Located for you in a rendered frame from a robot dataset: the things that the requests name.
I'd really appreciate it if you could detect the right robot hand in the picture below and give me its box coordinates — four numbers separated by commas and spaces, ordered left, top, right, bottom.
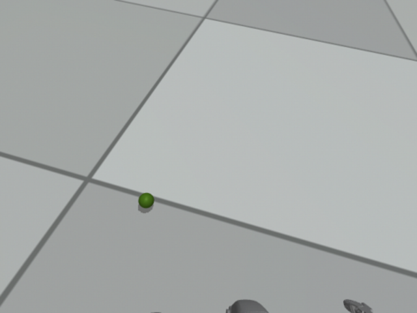
343, 299, 373, 313

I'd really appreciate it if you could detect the ball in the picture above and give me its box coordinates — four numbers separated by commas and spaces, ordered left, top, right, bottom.
139, 193, 154, 208

